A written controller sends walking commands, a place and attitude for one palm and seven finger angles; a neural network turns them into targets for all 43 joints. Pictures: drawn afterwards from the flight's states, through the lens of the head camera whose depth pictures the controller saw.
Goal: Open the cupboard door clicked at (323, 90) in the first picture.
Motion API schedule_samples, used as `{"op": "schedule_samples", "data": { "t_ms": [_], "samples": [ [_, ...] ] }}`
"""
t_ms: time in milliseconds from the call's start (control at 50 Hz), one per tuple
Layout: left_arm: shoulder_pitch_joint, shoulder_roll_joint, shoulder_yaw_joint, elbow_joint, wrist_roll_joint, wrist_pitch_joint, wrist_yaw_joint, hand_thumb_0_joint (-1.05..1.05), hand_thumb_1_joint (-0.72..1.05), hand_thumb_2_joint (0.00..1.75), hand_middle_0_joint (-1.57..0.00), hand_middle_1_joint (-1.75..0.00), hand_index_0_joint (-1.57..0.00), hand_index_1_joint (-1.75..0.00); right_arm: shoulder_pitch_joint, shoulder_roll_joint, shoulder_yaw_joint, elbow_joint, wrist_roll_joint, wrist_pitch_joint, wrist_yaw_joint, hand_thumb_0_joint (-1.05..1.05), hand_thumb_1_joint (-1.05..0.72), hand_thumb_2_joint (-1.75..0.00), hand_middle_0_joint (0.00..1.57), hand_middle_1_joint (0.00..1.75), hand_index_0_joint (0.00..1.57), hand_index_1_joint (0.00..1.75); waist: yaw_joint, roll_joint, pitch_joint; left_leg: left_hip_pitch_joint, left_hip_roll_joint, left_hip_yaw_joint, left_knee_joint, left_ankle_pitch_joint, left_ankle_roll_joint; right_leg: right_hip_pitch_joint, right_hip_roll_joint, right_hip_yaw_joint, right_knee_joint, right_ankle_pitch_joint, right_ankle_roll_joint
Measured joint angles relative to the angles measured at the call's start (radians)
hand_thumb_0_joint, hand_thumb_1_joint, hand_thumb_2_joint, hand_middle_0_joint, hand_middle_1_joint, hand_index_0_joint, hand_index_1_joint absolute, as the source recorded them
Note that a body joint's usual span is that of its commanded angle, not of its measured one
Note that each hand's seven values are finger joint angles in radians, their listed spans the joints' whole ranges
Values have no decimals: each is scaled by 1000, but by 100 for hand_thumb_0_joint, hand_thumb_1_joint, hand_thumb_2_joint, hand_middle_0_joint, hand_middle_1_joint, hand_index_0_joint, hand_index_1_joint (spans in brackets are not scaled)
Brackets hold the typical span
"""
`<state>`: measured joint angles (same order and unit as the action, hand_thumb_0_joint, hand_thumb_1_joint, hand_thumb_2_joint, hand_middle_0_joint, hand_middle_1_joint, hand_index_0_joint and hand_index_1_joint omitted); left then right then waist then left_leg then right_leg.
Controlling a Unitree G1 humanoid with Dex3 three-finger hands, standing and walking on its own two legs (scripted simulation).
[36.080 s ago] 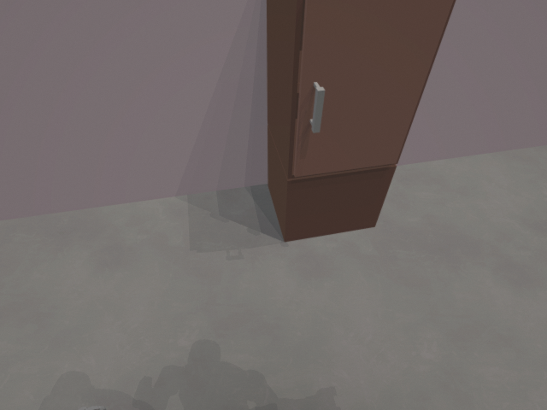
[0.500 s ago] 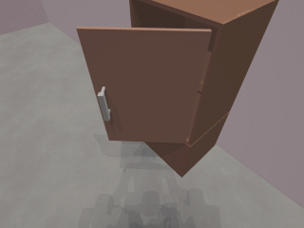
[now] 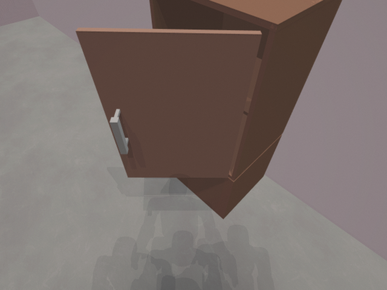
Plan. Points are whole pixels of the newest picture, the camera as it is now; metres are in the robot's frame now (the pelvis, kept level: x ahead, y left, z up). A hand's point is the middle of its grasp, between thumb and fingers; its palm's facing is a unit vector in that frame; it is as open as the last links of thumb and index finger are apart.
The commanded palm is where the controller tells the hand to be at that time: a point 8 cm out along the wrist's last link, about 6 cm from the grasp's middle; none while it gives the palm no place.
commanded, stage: look again from close up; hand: left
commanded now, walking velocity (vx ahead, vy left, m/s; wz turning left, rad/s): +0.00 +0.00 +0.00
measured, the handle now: (121, 132) +0.55 +0.25 -0.05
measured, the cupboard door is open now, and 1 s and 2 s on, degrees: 45 45 45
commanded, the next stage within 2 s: raise the hand with hooked fingers in 0.26 s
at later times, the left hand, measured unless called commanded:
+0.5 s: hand (103, 273) +0.17 +0.20 -0.07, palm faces +0.27 -0.95 -0.14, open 7.5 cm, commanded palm +0.12 +0.24 -0.07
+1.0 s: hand (107, 266) +0.18 +0.19 -0.06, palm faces +0.05 -1.00 -0.07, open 9.9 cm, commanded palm +0.15 +0.25 -0.06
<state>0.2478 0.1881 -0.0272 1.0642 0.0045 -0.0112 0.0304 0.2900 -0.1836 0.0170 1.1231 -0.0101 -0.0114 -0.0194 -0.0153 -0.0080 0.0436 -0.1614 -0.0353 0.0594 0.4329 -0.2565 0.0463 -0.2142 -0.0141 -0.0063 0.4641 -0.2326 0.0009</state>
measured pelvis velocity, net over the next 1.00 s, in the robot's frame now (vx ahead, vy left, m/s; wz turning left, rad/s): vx -0.04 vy -0.05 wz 0.06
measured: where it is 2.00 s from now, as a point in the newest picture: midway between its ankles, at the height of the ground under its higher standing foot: outside the picture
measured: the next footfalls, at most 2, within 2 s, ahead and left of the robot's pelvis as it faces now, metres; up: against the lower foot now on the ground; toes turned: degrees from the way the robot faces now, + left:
none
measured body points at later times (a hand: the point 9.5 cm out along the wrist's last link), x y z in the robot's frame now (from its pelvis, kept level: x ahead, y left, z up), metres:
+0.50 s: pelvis +0.01 +0.00 -0.01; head +0.02 +0.00 +0.44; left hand +0.15 +0.25 -0.06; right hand +0.11 -0.24 -0.13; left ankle -0.01 +0.09 -0.74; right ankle +0.01 -0.12 -0.74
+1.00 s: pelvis -0.04 -0.05 -0.11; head +0.03 -0.04 +0.34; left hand +0.17 +0.24 -0.05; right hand +0.17 -0.26 -0.19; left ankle -0.01 +0.09 -0.74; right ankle +0.01 -0.12 -0.74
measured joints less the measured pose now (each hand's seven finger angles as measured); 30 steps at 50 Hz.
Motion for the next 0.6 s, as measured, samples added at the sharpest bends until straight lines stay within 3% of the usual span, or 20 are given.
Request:
{"op": "schedule_samples", "data": {
  "t_ms": [160, 380, 400, 420, 460, 500, 540, 600],
  "samples": [
    [-12, -6, 0, 6, 1, -6, 3, 1, 91, 90, -20, -30, -20, -30, -52, 20, 0, -1, 1, -9, -3, 0, -91, -90, 20, 30, 20, 30, 7, -2, -10, 20, 3, -1, -3, -15, -2, 21, 4, -1, -5, -13, -1],
    [-5, 4, 6, 10, 6, -10, 12, 1, 91, 90, -20, -30, -20, -30, -90, -3, -7, -14, 3, -10, -7, 0, -91, -90, 20, 30, 20, 30, 16, -2, -18, 28, 9, -7, 4, -29, -4, 39, 9, -6, -16, -21, 1],
    [41, 0, 37, -146, -32, 53, 10, 1, 91, 90, -20, -30, -21, -30, -71, -5, -9, -62, 16, -17, -8, 0, -91, -90, 20, 30, 20, 30, 14, -4, -16, 17, 8, -10, 18, -35, -5, 32, 8, -10, -7, -24, 1],
    [100, 0, 61, -336, -57, 67, 15, 2, 91, 90, -20, -30, -21, -30, -42, -5, -10, -114, 23, -56, -20, 1, -91, -90, 20, 30, 20, 30, 23, -11, -16, 15, 3, -10, 19, -35, -5, 20, 2, -10, 14, -31, -4],
    [183, 2, 72, -631, -103, 17, 43, 2, 90, 90, -20, -31, -21, -30, 1, -9, -16, -198, 32, -143, -34, 1, -91, -90, 20, 30, 20, 30, 22, -21, -38, -3, -14, -15, 28, -35, -8, -16, -18, -22, 70, -58, -12],
    [175, -9, 92, -783, -139, -65, 35, 2, 88, 89, -20, -32, -21, -32, 9, -22, -29, -275, 25, -198, -28, 1, -91, -90, 20, 30, 20, 30, 5, -10, -60, -65, -23, -33, 92, -53, -5, -60, -31, -41, 117, -87, -4],
    [128, -22, 129, -830, -169, -199, -15, 2, 86, 88, -20, -34, -21, -33, -15, -36, -38, -338, 14, -223, -15, 1, -91, -90, 20, 30, 20, 30, -5, 4, -97, -178, -17, -41, 195, -88, -7, -158, -29, -52, 194, -111, -4],
    [75, -25, 172, -836, -216, -431, -148, 1, 81, 86, -20, -37, -21, -36, -71, -46, -53, -424, 4, -244, 13, 1, -90, -90, 20, 30, 20, 30, -2, -9, -158, -378, 0, -27, 378, -155, -16, -362, -18, -42, 369, -163, -18]
  ]
}}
